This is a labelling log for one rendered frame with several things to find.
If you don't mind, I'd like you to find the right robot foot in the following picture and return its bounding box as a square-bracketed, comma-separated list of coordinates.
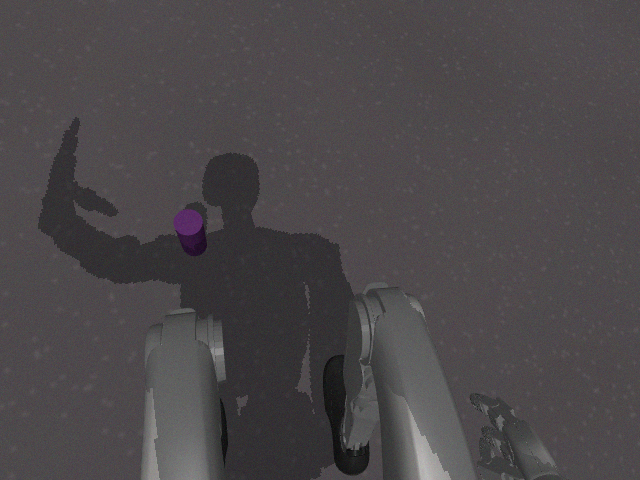
[323, 355, 369, 476]

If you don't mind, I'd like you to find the can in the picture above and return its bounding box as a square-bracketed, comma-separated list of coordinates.
[173, 209, 207, 256]

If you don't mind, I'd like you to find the right robot hand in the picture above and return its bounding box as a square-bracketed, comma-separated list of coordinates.
[470, 393, 561, 480]

